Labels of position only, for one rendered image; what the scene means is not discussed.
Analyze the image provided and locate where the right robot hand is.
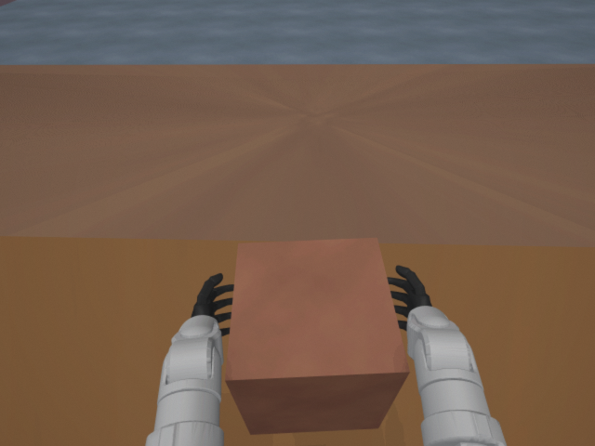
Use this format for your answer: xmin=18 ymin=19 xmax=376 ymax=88
xmin=387 ymin=266 xmax=432 ymax=332

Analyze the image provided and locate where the robot right forearm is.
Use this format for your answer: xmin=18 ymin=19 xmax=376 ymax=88
xmin=406 ymin=306 xmax=507 ymax=446

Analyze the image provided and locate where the carton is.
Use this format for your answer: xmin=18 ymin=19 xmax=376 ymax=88
xmin=225 ymin=238 xmax=410 ymax=435

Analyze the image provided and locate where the robot left forearm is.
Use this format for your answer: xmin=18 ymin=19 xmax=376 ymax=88
xmin=145 ymin=315 xmax=224 ymax=446

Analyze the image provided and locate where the left robot hand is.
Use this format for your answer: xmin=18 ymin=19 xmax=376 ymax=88
xmin=191 ymin=273 xmax=234 ymax=336

